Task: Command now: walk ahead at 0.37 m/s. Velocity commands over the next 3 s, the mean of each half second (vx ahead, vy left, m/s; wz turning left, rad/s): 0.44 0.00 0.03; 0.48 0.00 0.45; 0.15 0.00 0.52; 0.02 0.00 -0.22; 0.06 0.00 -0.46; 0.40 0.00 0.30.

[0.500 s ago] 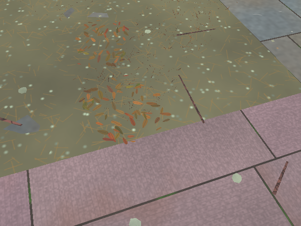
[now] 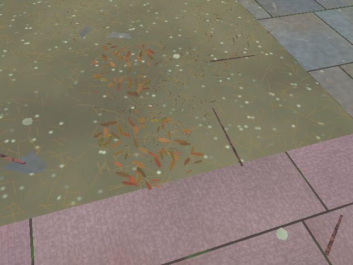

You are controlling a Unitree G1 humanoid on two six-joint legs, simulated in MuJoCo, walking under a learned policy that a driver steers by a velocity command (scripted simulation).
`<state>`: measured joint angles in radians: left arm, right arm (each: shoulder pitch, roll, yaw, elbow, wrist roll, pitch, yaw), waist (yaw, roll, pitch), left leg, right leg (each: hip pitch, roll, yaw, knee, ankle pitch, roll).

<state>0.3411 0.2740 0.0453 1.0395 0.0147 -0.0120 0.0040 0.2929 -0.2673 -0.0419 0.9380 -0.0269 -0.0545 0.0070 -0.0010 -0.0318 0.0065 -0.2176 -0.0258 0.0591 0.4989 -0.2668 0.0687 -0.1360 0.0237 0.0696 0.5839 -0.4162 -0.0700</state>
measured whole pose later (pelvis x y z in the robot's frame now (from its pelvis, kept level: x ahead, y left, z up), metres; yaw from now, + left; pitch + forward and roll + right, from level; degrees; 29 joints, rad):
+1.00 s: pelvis +0.52 +0.03 -0.02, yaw +17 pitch +0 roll +0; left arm 0.42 0.19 0.03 1.03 0.02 -0.07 0.04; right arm 0.03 -0.20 -0.04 0.85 -0.05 -0.04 0.04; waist 0.03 0.00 0.07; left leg -0.43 -0.05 0.15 0.56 -0.12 0.19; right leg 0.04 -0.05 -0.32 0.63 -0.46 -0.02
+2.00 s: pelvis +0.68 +0.05 +0.01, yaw +22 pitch +1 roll +1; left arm 0.23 0.30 0.08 0.83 0.02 0.05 0.00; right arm 0.14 -0.28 -0.04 0.83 0.00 0.03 -0.04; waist 0.04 -0.02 0.07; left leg -0.28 -0.07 -0.07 0.63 -0.42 -0.01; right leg -0.31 0.11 0.20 0.41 -0.10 -0.03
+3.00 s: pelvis +0.87 +0.10 -0.03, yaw +21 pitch +1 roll +0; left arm 0.41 0.23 0.01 0.97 0.03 -0.06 0.02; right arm 0.08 -0.25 -0.04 0.76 -0.04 -0.02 0.05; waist 0.02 0.00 0.07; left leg -0.49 -0.07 0.12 0.60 -0.16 0.16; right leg 0.09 -0.04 -0.23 0.60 -0.46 -0.02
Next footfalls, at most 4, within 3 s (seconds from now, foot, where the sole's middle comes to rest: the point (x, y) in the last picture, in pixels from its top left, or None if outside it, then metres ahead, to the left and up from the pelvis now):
0.44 right None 0.39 -0.07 -0.77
1.00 left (145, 236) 0.64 0.12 -0.77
1.58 right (173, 199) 0.81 0.01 -0.77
2.04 left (135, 228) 0.67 0.16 -0.77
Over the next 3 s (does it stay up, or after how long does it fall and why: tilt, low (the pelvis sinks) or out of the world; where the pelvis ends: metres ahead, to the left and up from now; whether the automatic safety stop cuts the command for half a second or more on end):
stays up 0.87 0.10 -0.03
